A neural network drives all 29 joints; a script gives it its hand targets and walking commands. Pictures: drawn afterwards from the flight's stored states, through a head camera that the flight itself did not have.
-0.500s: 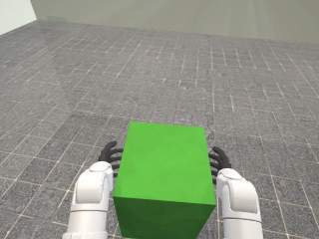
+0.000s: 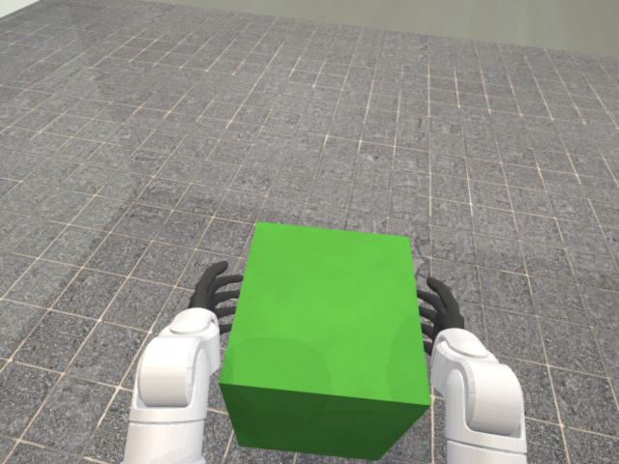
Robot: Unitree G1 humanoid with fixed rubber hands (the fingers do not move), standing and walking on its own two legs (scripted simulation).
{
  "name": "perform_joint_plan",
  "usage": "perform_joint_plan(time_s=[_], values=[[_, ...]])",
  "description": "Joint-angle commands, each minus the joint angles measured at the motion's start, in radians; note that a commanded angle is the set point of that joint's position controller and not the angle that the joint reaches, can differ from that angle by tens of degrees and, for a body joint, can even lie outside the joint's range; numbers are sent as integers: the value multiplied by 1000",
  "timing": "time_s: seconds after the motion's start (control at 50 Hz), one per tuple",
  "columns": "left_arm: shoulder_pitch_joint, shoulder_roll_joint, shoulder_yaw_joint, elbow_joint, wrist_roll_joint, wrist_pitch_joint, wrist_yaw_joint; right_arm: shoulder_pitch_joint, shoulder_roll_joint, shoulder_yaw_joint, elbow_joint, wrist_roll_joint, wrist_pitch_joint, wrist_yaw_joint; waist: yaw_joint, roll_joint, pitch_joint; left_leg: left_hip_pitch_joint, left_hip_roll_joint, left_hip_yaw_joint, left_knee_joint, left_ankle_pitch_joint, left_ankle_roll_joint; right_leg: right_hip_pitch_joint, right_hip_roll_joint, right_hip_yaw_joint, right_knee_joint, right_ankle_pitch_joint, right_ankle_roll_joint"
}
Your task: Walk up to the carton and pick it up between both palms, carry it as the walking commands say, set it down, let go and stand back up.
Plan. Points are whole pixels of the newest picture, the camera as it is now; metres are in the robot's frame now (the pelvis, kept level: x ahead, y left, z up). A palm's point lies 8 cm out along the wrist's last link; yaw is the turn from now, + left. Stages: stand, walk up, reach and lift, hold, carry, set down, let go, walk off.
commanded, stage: carry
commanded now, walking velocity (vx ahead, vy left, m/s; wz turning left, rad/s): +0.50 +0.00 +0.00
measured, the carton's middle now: (320, 346) +0.29 -0.01 -0.01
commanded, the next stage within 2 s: none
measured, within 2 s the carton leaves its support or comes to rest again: neither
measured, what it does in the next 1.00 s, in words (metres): walks ahead: left foot, then right foot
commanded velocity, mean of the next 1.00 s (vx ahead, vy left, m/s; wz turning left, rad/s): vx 0.16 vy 0.00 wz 0.00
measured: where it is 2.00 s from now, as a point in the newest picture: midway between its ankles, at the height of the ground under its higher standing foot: (302, 396)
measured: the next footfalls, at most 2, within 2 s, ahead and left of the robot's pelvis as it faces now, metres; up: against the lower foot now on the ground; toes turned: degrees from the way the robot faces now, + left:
left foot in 0.08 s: +0.17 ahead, +0.10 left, +0.00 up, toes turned +9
right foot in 0.54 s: +0.51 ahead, -0.10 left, +0.00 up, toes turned +5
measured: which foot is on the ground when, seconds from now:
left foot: up 0.00-0.06, down 0.08-0.56, up 0.58-0.88, down 0.90-1.00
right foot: down 0.00-0.10, up 0.12-0.52, down 0.54-1.00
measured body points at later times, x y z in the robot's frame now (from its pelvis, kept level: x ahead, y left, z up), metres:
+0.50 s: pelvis +0.29 +0.00 -0.01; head +0.29 +0.02 +0.44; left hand +0.59 +0.14 +0.07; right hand +0.57 -0.16 +0.08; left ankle +0.13 +0.10 -0.74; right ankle +0.44 -0.12 -0.72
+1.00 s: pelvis +0.49 -0.01 -0.01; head +0.48 +0.01 +0.44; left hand +0.78 +0.13 +0.06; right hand +0.77 -0.17 +0.07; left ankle +0.50 +0.11 -0.74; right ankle +0.47 -0.10 -0.74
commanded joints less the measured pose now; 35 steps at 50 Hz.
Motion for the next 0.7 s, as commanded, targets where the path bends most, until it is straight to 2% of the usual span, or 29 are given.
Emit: perform_joint_plan(time_s=[0.0, 0.02, 0.04, 0.06, 0.08, 0.1, 0.12, 0.14, 0.16, 0.2, 0.24, 0.32, 0.36, 0.42, 0.48, 0.5, 0.52, 0.54, 0.56, 0.58, 0.6, 0.62, 0.64, 0.66, 0.68], values=[[-449, -845, -627, -151, -367, -30, -231, -412, 885, 641, -70, 324, -12, 211, 2, -121, -224, 28, -62, 83, -246, 241, 13, 239, -165, 66, 6, 701, -92], [-431, -845, -635, -152, -369, -23, -237, -396, 898, 644, -68, 314, -7, 206, -8, -107, -267, 239, -113, 139, -324, 369, 7, 143, -131, 1, 84, 689, -65], [-420, -841, -642, -153, -364, -14, -244, -362, 906, 639, -57, 300, -1, 205, -20, -93, -300, 443, -129, 165, -342, 397, 6, 26, -103, -40, 181, 639, -46], [-428, -830, -641, -155, -355, -6, -250, -347, 908, 636, -61, 294, 3, 208, -40, -53, -332, 624, -56, 79, -324, 337, 24, -124, -77, -66, 328, 493, -29], [-440, -816, -635, -160, -345, 2, -258, -307, 919, 631, -63, 293, 13, 216, -77, 110, -338, 660, 177, -229, -420, 44, 62, -249, -46, -71, 569, 181, -6], [-467, -797, -644, -159, -358, 17, -268, -363, 917, 637, -61, 301, 19, 223, -39, 240, -261, 663, 382, -719, -564, 85, 201, -527, 95, 4, 756, -178, 7], [-495, -816, -652, -175, -372, 26, -274, -427, 940, 660, -104, 331, 36, 226, -25, 148, -267, 675, 472, -751, -541, 117, 270, -620, -7, 125, 917, -161, -37], [-474, -859, -653, -174, -378, 33, -280, -453, 982, 696, -125, 351, 48, 227, -29, 102, -249, 641, 436, -663, -526, 204, 256, -650, -33, 148, 969, -103, -52], [-486, -877, -660, -182, -393, 40, -281, -497, 994, 719, -169, 381, 57, 228, -27, 71, -235, 606, 385, -537, -537, 243, 212, -637, -50, 159, 941, -35, -60], [-473, -889, -658, -178, -389, 50, -273, -520, 990, 723, -188, 405, 77, 229, -24, 85, -219, 548, 300, -339, -584, 255, 134, -570, -62, 159, 809, 79, -49], [-453, -885, -649, -173, -381, 64, -259, -496, 964, 705, -179, 404, 101, 236, -24, 115, -204, 559, 264, -241, -602, 364, 119, -566, -42, 113, 705, 131, -27], [-423, -876, -636, -134, -361, 82, -240, -448, 912, 675, -114, 388, 132, 252, -23, 153, -159, 602, 216, -108, -591, 550, 108, -592, -15, 43, 486, 216, 0], [-438, -875, -632, -118, -356, 90, -240, -442, 904, 660, -86, 382, 137, 258, -26, 174, -100, 566, 189, -43, -563, 705, 99, -553, 7, 1, 365, 235, 3], [-465, -879, -632, -111, -365, 106, -246, -436, 903, 648, -75, 380, 144, 262, -31, 207, -51, 546, 171, 12, -495, 929, 75, -472, 45, -53, 220, 280, -6], [-467, -894, -623, -99, -381, 120, -254, -456, 902, 646, -89, 387, 149, 265, -23, 225, -101, 534, 152, 44, -329, 1038, 22, -266, 98, -93, 97, 381, -32], [-453, -912, -618, -88, -382, 122, -257, -467, 899, 646, -96, 390, 150, 266, -7, 176, -148, 487, 118, 88, -186, 1014, -10, -101, 115, -108, -7, 515, -34], [-441, -921, -607, -79, -374, 124, -260, -484, 887, 637, -98, 387, 149, 268, 6, 117, -226, 371, 95, 83, -9, 828, -33, 110, 55, -62, 7, 607, -32], [-432, -911, -589, -78, -360, 121, -263, -510, 900, 656, -108, 384, 148, 268, 5, -76, -357, 177, 40, 33, 217, 363, -55, 359, -160, 174, 162, 992, -87], [-416, -913, -596, -49, -367, 106, -271, -522, 908, 685, -126, 384, 146, 273, -12, -236, -485, 10, -55, -93, 389, -106, -46, 486, -335, 467, 121, 989, -239], [-434, -924, -596, -70, -366, 94, -274, -516, 914, 674, -81, 368, 137, 271, -15, -151, -487, -3, -2, -181, 462, -103, -23, 412, -345, 465, 42, 721, -241], [-451, -950, -595, -75, -365, 81, -272, -551, 936, 685, -85, 373, 123, 272, -9, -109, -432, -50, 26, -190, 446, -70, -3, 349, -298, 424, 18, 558, -210], [-461, -970, -596, -86, -369, 69, -268, -580, 953, 694, -92, 384, 112, 269, -7, -54, -371, -56, 58, -187, 372, -18, 6, 264, -273, 362, -11, 538, -179], [-464, -990, -607, -102, -373, 61, -266, -588, 971, 701, -110, 387, 102, 265, -6, -46, -347, -25, 78, -183, 269, 15, 11, 201, -252, 296, -30, 522, -157], [-468, -989, -609, -120, -377, 53, -263, -591, 968, 699, -127, 392, 93, 261, -6, -59, -353, 30, 65, -154, 198, 31, 10, 149, -224, 227, -38, 507, -144], [-474, -978, -611, -130, -385, 47, -261, -579, 959, 694, -132, 395, 84, 254, -10, -69, -361, 68, 46, -126, 144, 25, 9, 117, -214, 193, -40, 509, -148]])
